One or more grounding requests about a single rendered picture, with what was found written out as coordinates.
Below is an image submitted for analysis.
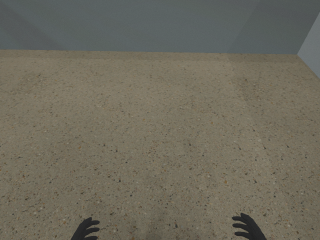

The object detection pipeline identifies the left robot hand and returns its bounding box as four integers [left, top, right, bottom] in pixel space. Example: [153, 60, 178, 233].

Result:
[71, 217, 100, 240]

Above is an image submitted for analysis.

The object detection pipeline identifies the right robot hand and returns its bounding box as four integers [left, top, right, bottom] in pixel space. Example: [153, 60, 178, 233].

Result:
[232, 212, 267, 240]

